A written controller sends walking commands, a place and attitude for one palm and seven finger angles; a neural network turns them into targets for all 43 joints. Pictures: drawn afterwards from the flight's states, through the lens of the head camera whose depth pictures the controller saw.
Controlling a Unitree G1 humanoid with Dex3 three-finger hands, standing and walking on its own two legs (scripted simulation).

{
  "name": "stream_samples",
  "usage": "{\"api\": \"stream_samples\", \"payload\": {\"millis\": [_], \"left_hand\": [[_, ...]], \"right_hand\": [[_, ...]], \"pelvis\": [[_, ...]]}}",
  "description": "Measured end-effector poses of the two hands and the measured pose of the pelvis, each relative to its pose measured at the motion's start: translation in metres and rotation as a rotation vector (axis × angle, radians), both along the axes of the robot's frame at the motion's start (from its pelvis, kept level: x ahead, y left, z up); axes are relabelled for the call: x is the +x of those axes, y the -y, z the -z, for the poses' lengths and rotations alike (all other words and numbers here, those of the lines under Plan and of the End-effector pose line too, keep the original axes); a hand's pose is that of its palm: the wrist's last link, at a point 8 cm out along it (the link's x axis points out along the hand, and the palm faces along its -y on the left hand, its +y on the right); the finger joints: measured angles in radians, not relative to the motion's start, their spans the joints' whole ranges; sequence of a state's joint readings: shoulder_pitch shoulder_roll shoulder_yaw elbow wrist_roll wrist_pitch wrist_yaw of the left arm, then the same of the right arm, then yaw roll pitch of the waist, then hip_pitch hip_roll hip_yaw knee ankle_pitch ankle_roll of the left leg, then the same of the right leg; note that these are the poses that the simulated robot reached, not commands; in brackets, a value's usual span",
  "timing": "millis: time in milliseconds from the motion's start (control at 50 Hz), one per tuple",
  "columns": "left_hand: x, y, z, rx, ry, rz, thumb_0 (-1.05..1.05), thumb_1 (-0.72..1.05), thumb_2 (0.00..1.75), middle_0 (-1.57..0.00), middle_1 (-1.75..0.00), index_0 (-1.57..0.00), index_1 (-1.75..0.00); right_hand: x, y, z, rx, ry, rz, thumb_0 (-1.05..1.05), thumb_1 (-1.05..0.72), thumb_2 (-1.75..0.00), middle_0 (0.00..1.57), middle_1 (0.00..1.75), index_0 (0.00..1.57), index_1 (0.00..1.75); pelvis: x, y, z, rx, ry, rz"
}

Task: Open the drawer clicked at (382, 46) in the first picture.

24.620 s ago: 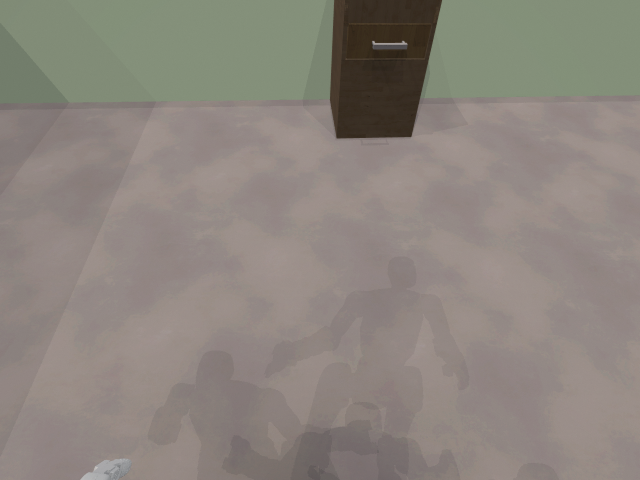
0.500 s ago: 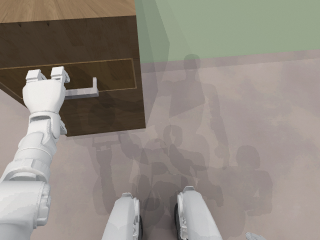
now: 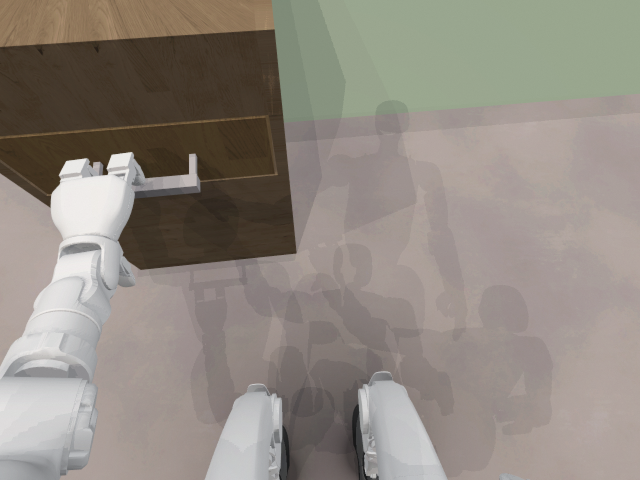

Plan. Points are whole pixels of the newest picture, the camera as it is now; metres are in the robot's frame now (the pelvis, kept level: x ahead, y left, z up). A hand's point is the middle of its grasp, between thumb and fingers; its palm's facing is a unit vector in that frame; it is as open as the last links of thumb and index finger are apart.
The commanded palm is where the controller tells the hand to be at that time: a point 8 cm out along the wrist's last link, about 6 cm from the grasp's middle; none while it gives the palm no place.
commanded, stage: re-aim the fingers above the handle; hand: left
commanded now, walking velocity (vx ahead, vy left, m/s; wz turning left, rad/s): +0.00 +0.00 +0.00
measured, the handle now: (145, 176) +0.54 +0.26 -0.11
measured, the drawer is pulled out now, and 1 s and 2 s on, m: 0.00 0.00 0.00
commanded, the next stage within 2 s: lower the fingers behind the handle in 0.04 s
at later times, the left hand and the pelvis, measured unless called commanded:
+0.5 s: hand (141, 229) +0.44 +0.25 -0.08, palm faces -0.15 -0.05 -0.99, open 13.8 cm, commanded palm +0.44 +0.24 -0.02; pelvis +0.00 +0.00 +0.00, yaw +0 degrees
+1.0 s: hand (135, 216) +0.46 +0.26 -0.09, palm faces -0.07 +0.00 -1.00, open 13.9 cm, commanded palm +0.45 +0.24 -0.06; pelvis -0.02 -0.01 -0.04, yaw +0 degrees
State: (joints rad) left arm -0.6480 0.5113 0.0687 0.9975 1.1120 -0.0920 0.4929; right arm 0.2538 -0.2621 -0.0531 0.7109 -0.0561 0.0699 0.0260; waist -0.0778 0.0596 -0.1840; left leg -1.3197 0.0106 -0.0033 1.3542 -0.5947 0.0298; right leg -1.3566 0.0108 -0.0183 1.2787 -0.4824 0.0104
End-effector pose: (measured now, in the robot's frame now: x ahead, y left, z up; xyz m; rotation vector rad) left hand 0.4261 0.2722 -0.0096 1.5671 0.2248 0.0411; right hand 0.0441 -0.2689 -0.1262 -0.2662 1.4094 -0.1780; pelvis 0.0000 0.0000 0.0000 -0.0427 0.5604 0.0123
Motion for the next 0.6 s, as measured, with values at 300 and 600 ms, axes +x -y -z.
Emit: {"api": "stream_samples", "payload": {"millis": [300,600], "left_hand": [[0.027,0.018,-0.02,0.021,0.124,0.007,0.0,-0.49,0.31,-0.32,-1.2,-0.31,-1.2],[0.008,0.025,0.003,-0.043,0.14,0.157,0.0,-0.49,0.31,-0.32,-1.2,-0.32,-1.2]], "right_hand": [[0.018,0.001,-0.004,-0.001,0.076,-0.014,0.0,-0.91,-0.9,0.2,0.3,0.2,0.3],[-0.002,0.004,0.015,-0.026,0.003,-0.026,0.0,-0.91,-0.9,0.2,0.3,0.2,0.3]], "pelvis": [[0.001,0.002,0.001,-0.005,0.003,0.0],[-0.003,0.004,0.02,-0.008,-0.021,-0.008]]}}
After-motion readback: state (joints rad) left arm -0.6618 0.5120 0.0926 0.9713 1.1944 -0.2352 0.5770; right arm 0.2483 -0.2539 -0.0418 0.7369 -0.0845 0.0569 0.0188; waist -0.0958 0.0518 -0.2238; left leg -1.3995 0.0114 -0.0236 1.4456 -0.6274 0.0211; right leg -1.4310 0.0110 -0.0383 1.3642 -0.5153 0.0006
